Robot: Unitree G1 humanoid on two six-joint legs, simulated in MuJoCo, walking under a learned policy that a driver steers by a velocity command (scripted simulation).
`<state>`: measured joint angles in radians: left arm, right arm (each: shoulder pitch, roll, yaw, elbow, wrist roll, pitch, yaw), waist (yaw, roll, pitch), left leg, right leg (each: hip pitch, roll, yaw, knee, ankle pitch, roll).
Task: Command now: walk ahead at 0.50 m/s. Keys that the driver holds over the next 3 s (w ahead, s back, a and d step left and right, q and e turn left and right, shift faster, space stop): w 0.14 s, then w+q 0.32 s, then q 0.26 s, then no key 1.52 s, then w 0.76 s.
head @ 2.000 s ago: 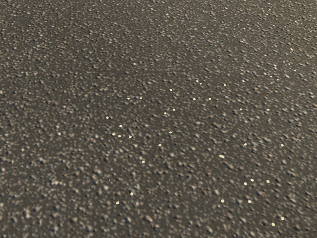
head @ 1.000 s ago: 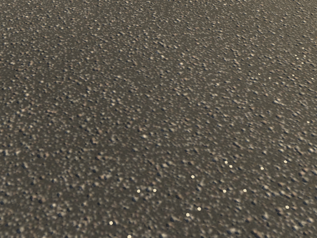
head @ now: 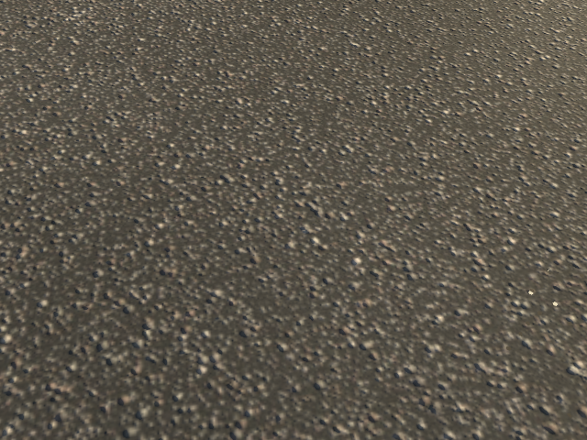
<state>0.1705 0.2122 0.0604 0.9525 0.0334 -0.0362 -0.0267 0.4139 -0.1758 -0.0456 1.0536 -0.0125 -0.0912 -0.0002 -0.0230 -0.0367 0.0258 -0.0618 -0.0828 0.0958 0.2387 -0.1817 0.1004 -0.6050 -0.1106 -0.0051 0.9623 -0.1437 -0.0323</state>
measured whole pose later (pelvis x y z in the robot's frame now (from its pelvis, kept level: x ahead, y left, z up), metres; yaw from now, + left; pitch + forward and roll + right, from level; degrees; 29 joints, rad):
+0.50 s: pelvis +0.26 -0.06 +0.00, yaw +8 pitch +0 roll +0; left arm 0.30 0.20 0.06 0.97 0.02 -0.10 0.01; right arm 0.26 -0.23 -0.08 0.96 -0.03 -0.02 0.02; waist -0.01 0.04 0.04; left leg -0.55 0.07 0.00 1.11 -0.23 0.08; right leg -0.15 0.02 -0.20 0.33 -0.18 -0.08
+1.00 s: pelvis +0.39 +0.00 -0.01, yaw +20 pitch +0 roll -1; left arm 0.19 0.21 0.06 0.89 0.03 0.02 0.03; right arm 0.18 -0.20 -0.05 0.88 -0.02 -0.02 -0.01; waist -0.01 -0.03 0.07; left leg -0.31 -0.08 0.07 0.40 -0.09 0.13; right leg -0.47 -0.05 0.00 1.06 -0.40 0.01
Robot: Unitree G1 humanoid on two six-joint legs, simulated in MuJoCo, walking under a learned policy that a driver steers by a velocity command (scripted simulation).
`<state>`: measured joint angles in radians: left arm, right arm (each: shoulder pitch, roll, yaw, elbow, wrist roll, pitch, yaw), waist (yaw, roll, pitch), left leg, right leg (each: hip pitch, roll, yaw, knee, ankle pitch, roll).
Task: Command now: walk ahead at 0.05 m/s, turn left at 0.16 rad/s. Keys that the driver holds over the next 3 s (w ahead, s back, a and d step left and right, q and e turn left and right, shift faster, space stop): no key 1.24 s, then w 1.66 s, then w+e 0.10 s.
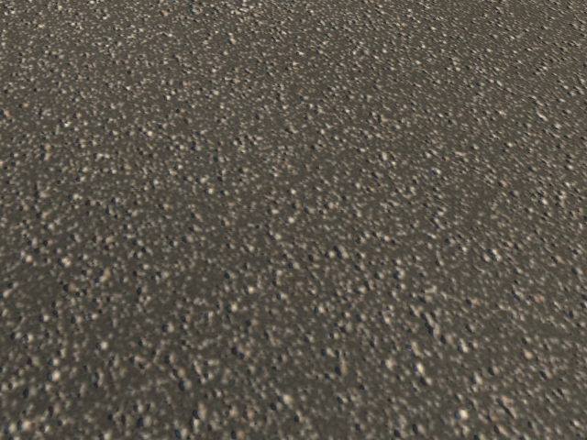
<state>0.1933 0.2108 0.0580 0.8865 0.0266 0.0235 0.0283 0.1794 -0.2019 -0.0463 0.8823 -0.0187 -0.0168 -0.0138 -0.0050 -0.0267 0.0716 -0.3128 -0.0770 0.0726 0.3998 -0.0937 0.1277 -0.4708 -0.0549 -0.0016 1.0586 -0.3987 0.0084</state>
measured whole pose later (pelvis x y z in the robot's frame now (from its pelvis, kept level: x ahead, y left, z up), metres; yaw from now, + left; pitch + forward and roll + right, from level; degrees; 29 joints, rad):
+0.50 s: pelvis +0.02 -0.03 +0.01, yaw +1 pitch -1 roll +0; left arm 0.33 0.15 0.01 1.05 0.01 -0.02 0.04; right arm 0.26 -0.19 -0.02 1.06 -0.01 -0.01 -0.02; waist -0.02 0.01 0.01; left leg -0.23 -0.05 0.03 0.35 -0.09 0.07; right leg -0.10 0.02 -0.02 0.37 -0.25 -0.02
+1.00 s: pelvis +0.04 -0.04 +0.01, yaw +1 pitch -1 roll +0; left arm 0.34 0.13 -0.01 1.13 0.01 -0.02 0.05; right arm 0.28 -0.14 0.00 1.16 -0.01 -0.01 -0.04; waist -0.01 -0.01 0.02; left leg -0.21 -0.05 0.03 0.37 -0.14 0.05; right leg -0.06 0.02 -0.02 0.37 -0.29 -0.03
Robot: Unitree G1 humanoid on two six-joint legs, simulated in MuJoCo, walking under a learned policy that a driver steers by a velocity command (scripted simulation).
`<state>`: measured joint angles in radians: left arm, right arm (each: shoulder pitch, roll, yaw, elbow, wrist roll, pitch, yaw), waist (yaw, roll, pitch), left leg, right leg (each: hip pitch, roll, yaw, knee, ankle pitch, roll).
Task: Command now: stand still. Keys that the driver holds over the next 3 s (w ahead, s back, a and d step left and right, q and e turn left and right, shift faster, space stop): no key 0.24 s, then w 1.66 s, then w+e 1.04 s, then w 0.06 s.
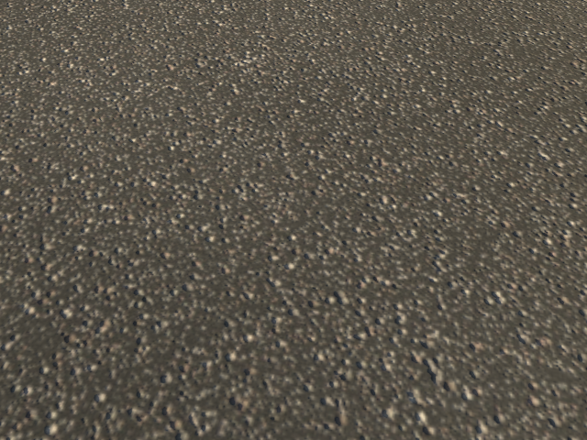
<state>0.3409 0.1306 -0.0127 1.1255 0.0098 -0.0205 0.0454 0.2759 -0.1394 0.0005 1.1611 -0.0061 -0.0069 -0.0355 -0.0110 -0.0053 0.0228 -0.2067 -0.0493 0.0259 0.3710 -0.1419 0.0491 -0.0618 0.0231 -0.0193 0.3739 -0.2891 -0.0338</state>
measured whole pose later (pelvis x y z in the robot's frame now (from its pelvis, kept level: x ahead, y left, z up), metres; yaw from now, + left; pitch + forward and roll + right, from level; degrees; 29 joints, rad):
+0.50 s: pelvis +0.06 +0.01 -0.01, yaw +0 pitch +0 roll -1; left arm 0.50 0.17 0.03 1.16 0.03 -0.04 0.03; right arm 0.28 -0.16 -0.03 1.09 -0.03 -0.04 0.01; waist 0.04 -0.03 -0.01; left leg -0.37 0.01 0.07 0.74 -0.39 0.07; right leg 0.03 0.03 -0.01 0.35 -0.37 -0.05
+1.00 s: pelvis +0.30 +0.05 -0.01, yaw +0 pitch +1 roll +1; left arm 0.02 0.18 0.04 0.90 0.02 -0.04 -0.04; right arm 0.50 -0.14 -0.01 1.11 -0.02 -0.11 -0.01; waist -0.05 -0.02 0.05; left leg 0.14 -0.07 0.07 0.16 -0.32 0.06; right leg -0.61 -0.05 -0.09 0.63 -0.05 -0.07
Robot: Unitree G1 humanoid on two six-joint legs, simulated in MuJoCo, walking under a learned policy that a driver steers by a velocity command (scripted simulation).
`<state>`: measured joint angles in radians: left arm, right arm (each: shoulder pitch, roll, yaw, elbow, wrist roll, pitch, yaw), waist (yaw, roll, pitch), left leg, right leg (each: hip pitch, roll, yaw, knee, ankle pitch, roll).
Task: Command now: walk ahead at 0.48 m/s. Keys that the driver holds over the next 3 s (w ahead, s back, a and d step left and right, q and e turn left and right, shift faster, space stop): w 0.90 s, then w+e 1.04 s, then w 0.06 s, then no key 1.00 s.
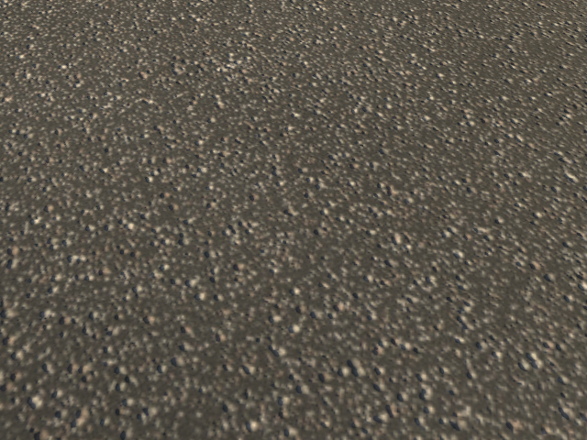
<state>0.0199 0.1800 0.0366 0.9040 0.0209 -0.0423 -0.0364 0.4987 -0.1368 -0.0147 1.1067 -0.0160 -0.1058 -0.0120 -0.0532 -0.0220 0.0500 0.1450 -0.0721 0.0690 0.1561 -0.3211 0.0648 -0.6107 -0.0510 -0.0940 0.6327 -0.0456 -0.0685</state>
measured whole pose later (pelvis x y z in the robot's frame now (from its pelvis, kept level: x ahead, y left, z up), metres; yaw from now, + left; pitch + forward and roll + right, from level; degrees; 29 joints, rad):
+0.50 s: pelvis +0.29 -0.02 +0.01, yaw +1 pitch +1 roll -1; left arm 0.46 0.16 0.04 1.07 0.01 -0.10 0.00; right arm 0.07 -0.19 -0.04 0.91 -0.02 -0.04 0.03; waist 0.06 0.04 0.05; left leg -0.63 0.10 0.05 0.69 -0.01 0.04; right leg 0.05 0.09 -0.09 0.18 -0.24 -0.09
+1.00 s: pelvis +0.58 +0.03 +0.01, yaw -1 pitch +0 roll +1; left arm 0.12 0.21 0.05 0.92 0.02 -0.03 -0.03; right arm 0.44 -0.17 -0.04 1.06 -0.02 -0.10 0.00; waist -0.03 -0.04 0.03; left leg 0.02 -0.08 0.11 0.19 -0.21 0.09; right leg -0.65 -0.11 -0.02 0.80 -0.04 -0.04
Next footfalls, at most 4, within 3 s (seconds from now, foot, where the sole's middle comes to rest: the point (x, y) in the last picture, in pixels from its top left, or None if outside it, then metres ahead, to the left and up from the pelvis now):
0.08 right None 0.24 -0.09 -0.77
0.64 left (251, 401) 0.55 0.09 -0.77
1.20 right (318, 285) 0.85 -0.08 -0.77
1.74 left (287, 184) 1.21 -0.02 -0.77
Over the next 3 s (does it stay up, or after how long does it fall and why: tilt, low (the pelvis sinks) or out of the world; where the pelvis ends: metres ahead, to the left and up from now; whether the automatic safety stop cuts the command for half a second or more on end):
stays up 1.28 -0.20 0.01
